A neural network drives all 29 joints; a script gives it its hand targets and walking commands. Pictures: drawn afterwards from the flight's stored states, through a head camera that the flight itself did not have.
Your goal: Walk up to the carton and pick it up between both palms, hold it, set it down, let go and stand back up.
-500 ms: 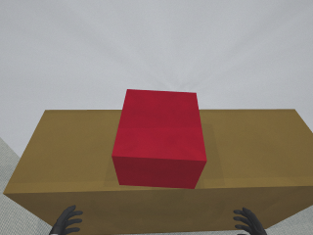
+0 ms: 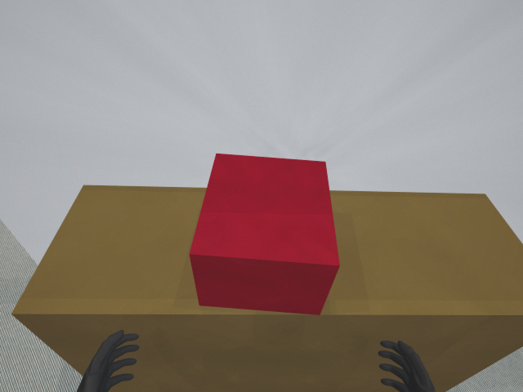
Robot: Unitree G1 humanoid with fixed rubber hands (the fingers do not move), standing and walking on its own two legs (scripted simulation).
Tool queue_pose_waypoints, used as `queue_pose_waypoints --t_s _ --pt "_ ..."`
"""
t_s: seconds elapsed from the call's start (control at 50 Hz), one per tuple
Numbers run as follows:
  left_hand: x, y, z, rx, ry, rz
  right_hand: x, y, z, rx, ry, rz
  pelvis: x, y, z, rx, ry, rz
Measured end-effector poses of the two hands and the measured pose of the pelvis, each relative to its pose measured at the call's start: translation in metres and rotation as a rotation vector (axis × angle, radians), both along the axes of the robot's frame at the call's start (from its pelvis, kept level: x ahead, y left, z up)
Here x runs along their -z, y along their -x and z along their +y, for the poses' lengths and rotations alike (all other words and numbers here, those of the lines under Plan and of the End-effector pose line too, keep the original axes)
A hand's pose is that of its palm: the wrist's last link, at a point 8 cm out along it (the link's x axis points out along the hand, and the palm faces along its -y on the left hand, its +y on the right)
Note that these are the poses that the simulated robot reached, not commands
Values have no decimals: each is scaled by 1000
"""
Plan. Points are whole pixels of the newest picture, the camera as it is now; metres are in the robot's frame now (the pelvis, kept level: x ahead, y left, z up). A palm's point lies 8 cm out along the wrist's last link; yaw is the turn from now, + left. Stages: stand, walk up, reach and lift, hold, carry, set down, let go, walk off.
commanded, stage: reach and lift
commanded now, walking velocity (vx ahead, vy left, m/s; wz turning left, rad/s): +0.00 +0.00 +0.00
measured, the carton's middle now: (265, 230) +0.46 +0.00 -0.05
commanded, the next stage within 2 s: none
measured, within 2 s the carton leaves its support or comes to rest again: neither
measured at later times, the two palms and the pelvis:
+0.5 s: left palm (93, 374) +0.17 +0.25 -0.03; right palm (414, 376) +0.18 -0.22 -0.04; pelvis +0.01 +0.00 +0.00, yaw +1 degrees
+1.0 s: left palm (110, 312) +0.24 +0.24 +0.00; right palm (409, 325) +0.25 -0.22 +0.00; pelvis +0.02 +0.00 +0.00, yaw +1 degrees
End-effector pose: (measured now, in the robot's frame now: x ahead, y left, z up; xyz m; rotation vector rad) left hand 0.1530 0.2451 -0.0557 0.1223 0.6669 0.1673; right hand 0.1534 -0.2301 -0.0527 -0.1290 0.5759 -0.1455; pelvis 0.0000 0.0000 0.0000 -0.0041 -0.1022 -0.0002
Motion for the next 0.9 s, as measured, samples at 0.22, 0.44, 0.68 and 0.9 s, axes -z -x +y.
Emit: queue_pose_waypoints --t_s 0.22,0.44,0.68,0.9 --pt "-8 1 -1 -2 19 -121 -7 -7 7 22 -45 -72 0 -4 0 -7 1 2" --pt "-19 -9 2 8 25 -244 -15 -23 7 34 -71 -173 1 -9 2 -11 3 18" --pt "-31 -28 -3 38 39 -376 -23 -40 9 37 -104 -288 4 -15 3 -20 8 28" --pt "-46 -69 -6 51 51 -406 -40 -75 8 8 -97 -326 3 -16 3 -17 3 38"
